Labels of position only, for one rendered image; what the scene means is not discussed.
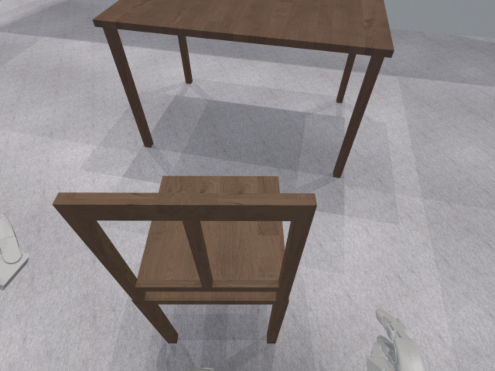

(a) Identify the robot left hand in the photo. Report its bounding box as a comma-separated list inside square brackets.
[0, 213, 29, 291]

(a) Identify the table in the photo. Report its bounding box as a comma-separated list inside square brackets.
[92, 0, 394, 178]

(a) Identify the robot right hand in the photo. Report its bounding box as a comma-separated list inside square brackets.
[367, 309, 426, 371]

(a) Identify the chair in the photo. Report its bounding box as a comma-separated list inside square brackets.
[53, 176, 317, 344]

